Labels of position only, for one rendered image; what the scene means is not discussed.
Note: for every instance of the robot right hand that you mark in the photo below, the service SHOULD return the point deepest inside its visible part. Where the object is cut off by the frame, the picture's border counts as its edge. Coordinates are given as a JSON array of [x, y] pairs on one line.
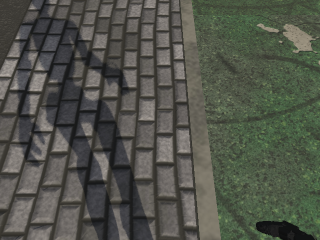
[[283, 230]]

